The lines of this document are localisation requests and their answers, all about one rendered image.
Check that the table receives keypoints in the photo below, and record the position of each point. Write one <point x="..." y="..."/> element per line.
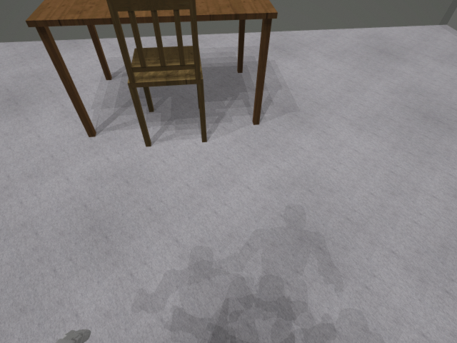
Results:
<point x="96" y="12"/>

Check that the chair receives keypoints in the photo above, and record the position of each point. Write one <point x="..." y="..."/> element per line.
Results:
<point x="159" y="66"/>

